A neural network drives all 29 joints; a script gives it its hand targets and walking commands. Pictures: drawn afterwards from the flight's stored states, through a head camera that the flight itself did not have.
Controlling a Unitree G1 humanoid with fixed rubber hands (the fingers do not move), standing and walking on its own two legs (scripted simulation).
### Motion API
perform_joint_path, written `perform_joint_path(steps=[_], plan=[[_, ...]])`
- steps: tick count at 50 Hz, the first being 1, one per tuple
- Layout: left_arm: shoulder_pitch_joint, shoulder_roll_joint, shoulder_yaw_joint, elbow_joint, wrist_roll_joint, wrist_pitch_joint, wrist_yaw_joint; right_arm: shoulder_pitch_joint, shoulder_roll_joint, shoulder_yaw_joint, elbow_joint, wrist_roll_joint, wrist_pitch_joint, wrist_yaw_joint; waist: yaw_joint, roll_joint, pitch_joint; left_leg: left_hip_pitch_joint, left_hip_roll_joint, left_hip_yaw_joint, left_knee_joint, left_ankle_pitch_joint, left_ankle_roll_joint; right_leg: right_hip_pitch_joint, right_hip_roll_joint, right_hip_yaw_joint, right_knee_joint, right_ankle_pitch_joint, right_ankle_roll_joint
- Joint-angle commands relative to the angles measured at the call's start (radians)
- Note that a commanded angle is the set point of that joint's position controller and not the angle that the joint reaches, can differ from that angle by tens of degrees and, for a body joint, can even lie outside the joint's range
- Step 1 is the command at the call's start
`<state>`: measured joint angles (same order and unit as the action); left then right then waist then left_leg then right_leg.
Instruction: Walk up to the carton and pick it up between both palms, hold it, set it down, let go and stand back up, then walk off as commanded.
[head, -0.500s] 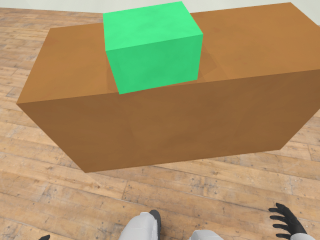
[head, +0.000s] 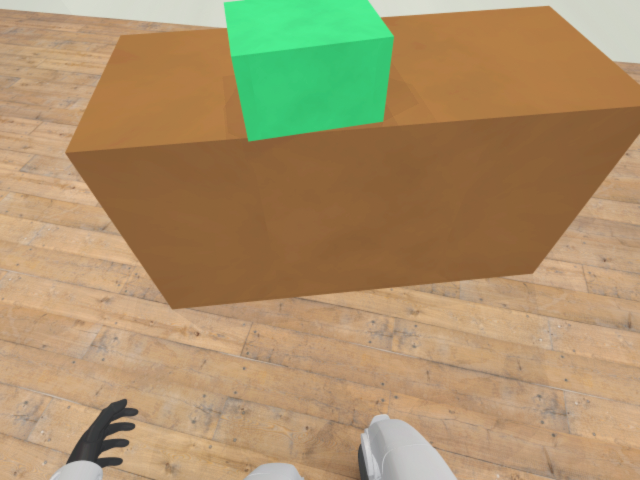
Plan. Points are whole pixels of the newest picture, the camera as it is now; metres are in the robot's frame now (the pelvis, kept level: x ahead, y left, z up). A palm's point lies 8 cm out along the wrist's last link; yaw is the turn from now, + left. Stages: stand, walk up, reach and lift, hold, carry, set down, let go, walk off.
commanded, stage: walk off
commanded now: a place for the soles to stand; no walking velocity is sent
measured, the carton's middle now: (304, 63) +0.89 +0.01 +0.05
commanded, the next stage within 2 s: stand in 1.02 s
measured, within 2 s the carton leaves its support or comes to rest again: neither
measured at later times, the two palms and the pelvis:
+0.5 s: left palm out of the picture +0.07 +0.29 -0.03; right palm out of the picture +0.05 -0.35 -0.08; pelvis -0.03 -0.03 +0.02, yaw -2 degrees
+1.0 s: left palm (82, 464) +0.16 +0.31 -0.06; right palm out of the picture +0.10 -0.33 -0.06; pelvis +0.03 +0.00 +0.02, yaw -2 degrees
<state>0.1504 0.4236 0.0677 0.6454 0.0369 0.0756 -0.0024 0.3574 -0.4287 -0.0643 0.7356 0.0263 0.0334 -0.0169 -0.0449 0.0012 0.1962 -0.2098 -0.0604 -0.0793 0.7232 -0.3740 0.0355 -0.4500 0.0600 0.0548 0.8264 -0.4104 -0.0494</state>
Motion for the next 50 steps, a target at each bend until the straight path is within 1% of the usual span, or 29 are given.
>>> perform_joint_path(steps=[1, 2, 3, 6, 8, 10, 12, 13, 14, 15, 16, 17, 18, 19, 21, 22, 25, 29, 31, 33, 34, 35, 36, 37, 38, 42, 44, 47, 50], plan=[[0.092, 0.196, 0.082, 0.050, -0.021, -0.002, -0.005, -0.217, -0.276, -0.065, -0.081, -0.074, -0.054, -0.024, 0.078, 0.149, 0.045, -0.415, 0.240, -0.376, -0.549, -0.429, 0.039, 0.019, 0.081, 0.160, 0.435, 0.031, 0.057], [0.145, 0.195, 0.089, 0.061, -0.021, -0.007, -0.012, -0.218, -0.253, -0.064, -0.083, -0.074, -0.060, -0.024, 0.083, 0.169, -0.009, -0.327, 0.210, -0.307, -0.520, -0.363, 0.031, 0.024, 0.083, 0.137, 0.435, 0.054, 0.064], [0.158, 0.204, 0.092, 0.055, -0.017, -0.012, -0.017, -0.176, -0.242, -0.063, -0.092, -0.072, -0.065, -0.023, 0.060, 0.176, -0.055, -0.214, 0.198, -0.302, -0.499, -0.332, 0.035, 0.009, 0.070, 0.124, 0.400, 0.058, 0.071], [0.102, 0.168, 0.071, 0.032, -0.019, -0.046, -0.021, -0.004, -0.226, -0.072, -0.058, -0.075, -0.070, -0.011, -0.007, 0.192, -0.185, 0.187, 0.199, -0.318, -0.409, -0.195, 0.105, -0.125, 0.002, 0.093, 0.032, -0.053, 0.060], [0.079, 0.148, 0.064, 0.020, -0.017, -0.062, -0.029, 0.051, -0.246, -0.086, -0.040, -0.071, -0.066, -0.003, -0.036, 0.210, -0.236, 0.290, 0.222, -0.318, -0.388, -0.161, 0.146, -0.130, -0.009, 0.039, -0.129, -0.114, 0.051], [0.108, 0.142, 0.064, 0.026, -0.016, -0.075, -0.034, 0.008, -0.259, -0.086, -0.046, -0.063, -0.058, 0.009, -0.014, 0.213, -0.228, 0.180, 0.217, -0.270, -0.401, -0.183, 0.149, 0.010, -0.020, -0.050, -0.283, -0.120, 0.043], [0.233, 0.138, 0.075, 0.077, -0.019, -0.086, -0.030, -0.079, -0.256, -0.078, -0.068, -0.057, -0.047, 0.017, 0.068, 0.160, -0.219, -0.108, 0.161, -0.150, -0.366, -0.244, 0.088, 0.351, 0.004, -0.102, -0.457, 0.013, 0.029], [0.296, 0.169, 0.088, 0.097, -0.015, -0.092, -0.024, -0.076, -0.226, -0.067, -0.070, -0.056, -0.041, 0.017, 0.094, 0.089, -0.221, -0.298, 0.124, -0.102, -0.298, -0.257, 0.038, 0.525, -0.015, -0.025, -0.457, -0.020, 0.012], [0.323, 0.208, 0.099, 0.099, -0.004, -0.095, -0.017, -0.088, -0.182, -0.051, -0.074, -0.055, -0.041, 0.014, 0.117, -0.058, -0.186, -0.489, 0.067, -0.044, -0.125, -0.302, 0.009, 0.568, -0.103, 0.166, -0.485, -0.172, -0.021], [0.280, 0.266, 0.108, 0.081, 0.008, -0.104, -0.009, -0.094, -0.124, -0.033, -0.078, -0.047, -0.044, 0.009, 0.110, -0.233, -0.146, -0.556, -0.067, 0.034, 0.150, -0.190, -0.036, 0.426, -0.294, 0.466, -0.611, -0.406, -0.079], [0.184, 0.297, 0.112, 0.039, 0.013, -0.107, -0.004, -0.107, -0.162, -0.046, -0.071, -0.051, -0.045, 0.005, 0.104, -0.164, -0.067, -0.522, -0.026, -0.041, 0.248, -0.135, -0.037, 0.212, -0.418, 0.606, -0.723, -0.525, -0.174], [0.112, 0.279, 0.101, 0.031, 0.005, -0.110, -0.001, -0.084, -0.185, -0.053, -0.047, -0.047, -0.052, 0.008, 0.075, -0.127, -0.015, -0.454, 0.015, -0.100, 0.255, -0.082, -0.020, 0.153, -0.395, 0.548, -0.702, -0.486, -0.191], [0.084, 0.242, 0.083, 0.024, 0.000, -0.118, 0.002, -0.061, -0.186, -0.053, -0.034, -0.041, -0.055, 0.013, 0.051, -0.119, -0.006, -0.424, 0.020, -0.107, 0.271, -0.041, -0.011, 0.153, -0.337, 0.465, -0.671, -0.372, -0.173], [0.091, 0.215, 0.071, 0.026, -0.005, -0.126, 0.003, -0.048, -0.181, -0.050, -0.026, -0.035, -0.058, 0.021, 0.040, -0.125, -0.033, -0.380, 0.025, -0.101, 0.258, -0.006, -0.014, 0.176, -0.283, 0.381, -0.636, -0.208, -0.147], [0.133, 0.193, 0.063, 0.033, -0.012, -0.130, 0.002, -0.039, -0.172, -0.047, -0.026, -0.043, -0.064, 0.028, 0.047, -0.119, -0.130, -0.374, 0.025, -0.038, 0.197, 0.038, -0.029, 0.292, -0.237, 0.303, -0.568, -0.021, -0.112], [0.128, 0.194, 0.064, 0.024, -0.008, -0.128, -0.002, -0.040, -0.169, -0.046, -0.030, -0.046, -0.065, 0.028, 0.050, -0.147, -0.163, -0.368, 0.026, -0.009, 0.156, 0.029, -0.032, 0.319, -0.226, 0.283, -0.547, -0.014, -0.115], [0.117, 0.229, 0.073, 0.010, -0.001, -0.119, -0.011, -0.067, -0.178, -0.049, -0.040, -0.051, -0.062, 0.033, 0.068, -0.188, -0.133, -0.326, 0.040, 0.024, 0.069, -0.012, -0.034, 0.250, -0.239, 0.296, -0.577, -0.244, -0.133], [0.122, 0.229, 0.066, 0.021, -0.001, -0.112, -0.015, -0.072, -0.158, -0.044, -0.034, -0.051, -0.078, 0.035, 0.083, -0.207, -0.148, -0.212, 0.048, 0.053, -0.091, -0.005, -0.015, 0.219, -0.248, 0.251, -0.542, -0.182, -0.136], [0.084, 0.196, 0.053, 0.022, -0.009, -0.106, -0.013, -0.024, -0.150, -0.045, -0.018, -0.051, -0.091, 0.027, 0.042, -0.143, -0.202, -0.029, 0.045, 0.071, -0.216, 0.151, -0.006, 0.152, -0.210, 0.161, -0.439, -0.061, -0.106], [0.082, 0.134, 0.033, 0.030, -0.018, -0.099, -0.005, 0.042, -0.178, -0.055, 0.002, -0.058, -0.104, 0.009, 0.003, -0.005, -0.255, 0.132, 0.086, -0.036, -0.290, 0.190, 0.007, 0.063, -0.144, 0.073, -0.204, 0.150, -0.055], [0.089, 0.104, 0.026, 0.028, -0.021, -0.100, -0.002, 0.038, -0.201, -0.058, -0.011, -0.068, -0.107, 0.002, 0.005, 0.089, -0.247, 0.135, 0.183, -0.224, -0.347, 0.155, 0.031, -0.007, -0.098, 0.040, -0.075, 0.127, -0.019], [0.119, 0.089, 0.019, 0.029, -0.023, -0.098, -0.002, -0.010, -0.251, -0.059, -0.034, -0.067, -0.112, -0.003, 0.039, 0.179, -0.206, 0.091, 0.350, -0.477, -0.419, 0.222, 0.074, -0.084, -0.032, -0.010, -0.015, -0.078, 0.025], [0.146, 0.140, 0.030, 0.046, -0.026, -0.092, 0.004, -0.040, -0.276, -0.056, -0.044, -0.061, -0.108, -0.001, 0.051, 0.138, -0.160, 0.002, 0.383, -0.551, -0.472, 0.061, 0.120, -0.069, -0.038, 0.037, -0.015, -0.147, 0.029], [0.167, 0.180, 0.043, 0.059, -0.023, -0.096, 0.001, -0.073, -0.267, -0.048, -0.037, -0.053, -0.108, 0.009, 0.058, 0.145, -0.111, -0.056, 0.365, -0.517, -0.474, -0.021, 0.169, -0.028, -0.071, 0.046, -0.029, -0.145, 0.022], [0.144, 0.172, 0.042, 0.065, -0.018, -0.099, -0.002, -0.083, -0.255, -0.045, -0.036, -0.052, -0.106, 0.012, 0.055, 0.125, -0.085, -0.057, 0.317, -0.455, -0.450, 0.027, 0.159, -0.022, -0.075, 0.040, -0.047, -0.129, 0.017], [0.136, 0.135, 0.038, 0.070, -0.026, -0.106, -0.008, -0.069, -0.227, -0.046, -0.023, -0.043, -0.102, 0.007, 0.044, 0.173, -0.177, 0.125, 0.257, -0.283, -0.309, 0.591, 0.123, 0.003, -0.059, -0.004, -0.144, -0.059, 0.018], [0.112, 0.136, 0.036, 0.065, -0.029, -0.104, -0.004, -0.052, -0.227, -0.046, -0.022, -0.037, -0.097, 0.004, 0.035, 0.158, -0.205, 0.154, 0.253, -0.262, -0.270, 0.721, 0.111, 0.031, -0.059, -0.022, -0.188, -0.040, 0.014], [0.118, 0.137, 0.038, 0.067, -0.028, -0.112, -0.001, -0.085, -0.215, -0.043, -0.040, -0.035, -0.091, 0.005, 0.050, 0.149, -0.280, 0.137, 0.225, -0.189, -0.198, 0.761, 0.102, 0.159, -0.069, -0.027, -0.316, 0.069, 0.007], [0.132, 0.176, 0.047, 0.064, -0.022, -0.121, 0.004, -0.131, -0.162, -0.023, -0.057, -0.020, -0.086, 0.006, 0.077, 0.040, -0.342, -0.021, 0.135, -0.073, -0.119, 0.588, 0.024, 0.396, -0.129, 0.069, -0.388, 0.428, -0.025]])
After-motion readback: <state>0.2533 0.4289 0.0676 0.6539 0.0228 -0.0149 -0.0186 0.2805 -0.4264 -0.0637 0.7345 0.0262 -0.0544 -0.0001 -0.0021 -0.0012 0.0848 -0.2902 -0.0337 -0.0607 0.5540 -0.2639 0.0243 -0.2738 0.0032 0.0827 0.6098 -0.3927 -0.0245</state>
